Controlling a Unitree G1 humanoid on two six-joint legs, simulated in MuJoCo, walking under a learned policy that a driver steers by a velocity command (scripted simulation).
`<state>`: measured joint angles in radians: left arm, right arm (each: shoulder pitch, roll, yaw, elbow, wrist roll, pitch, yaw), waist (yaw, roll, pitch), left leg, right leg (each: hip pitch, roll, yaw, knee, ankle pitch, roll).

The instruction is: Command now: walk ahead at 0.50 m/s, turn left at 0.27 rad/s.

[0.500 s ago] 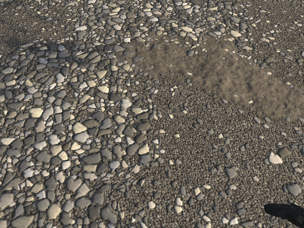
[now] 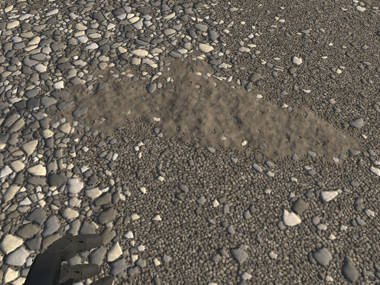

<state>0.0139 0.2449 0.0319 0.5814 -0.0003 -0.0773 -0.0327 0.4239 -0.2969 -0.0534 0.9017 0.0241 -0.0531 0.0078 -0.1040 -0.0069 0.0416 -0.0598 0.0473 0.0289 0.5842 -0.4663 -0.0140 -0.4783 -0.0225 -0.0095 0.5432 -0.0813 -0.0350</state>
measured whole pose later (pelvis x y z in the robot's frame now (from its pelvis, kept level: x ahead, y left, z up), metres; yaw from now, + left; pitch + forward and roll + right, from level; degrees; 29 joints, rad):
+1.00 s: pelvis +0.53 +0.15 +0.00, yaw +34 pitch +2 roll -1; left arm 0.01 0.27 0.05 0.68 0.00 -0.13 -0.03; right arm 0.40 -0.31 -0.08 0.76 0.02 -0.02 -0.02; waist -0.08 0.00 0.01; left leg -0.06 -0.09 -0.24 0.55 -0.48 0.06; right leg -0.46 0.03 0.04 0.47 -0.05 0.00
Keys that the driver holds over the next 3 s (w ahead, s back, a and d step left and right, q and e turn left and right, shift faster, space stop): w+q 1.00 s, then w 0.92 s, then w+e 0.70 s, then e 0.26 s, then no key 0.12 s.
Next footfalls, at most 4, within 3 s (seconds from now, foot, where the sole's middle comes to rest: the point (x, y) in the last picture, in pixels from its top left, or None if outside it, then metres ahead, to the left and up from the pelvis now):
0.48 left None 0.38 0.19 -0.76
0.98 right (144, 212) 0.73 0.13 -0.76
1.48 left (45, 210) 0.77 0.50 -0.76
2.02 right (52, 133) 1.15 0.53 -0.76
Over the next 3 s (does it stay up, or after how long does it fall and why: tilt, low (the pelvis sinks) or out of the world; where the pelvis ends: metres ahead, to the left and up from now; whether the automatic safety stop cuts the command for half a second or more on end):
stays up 1.36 0.73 0.00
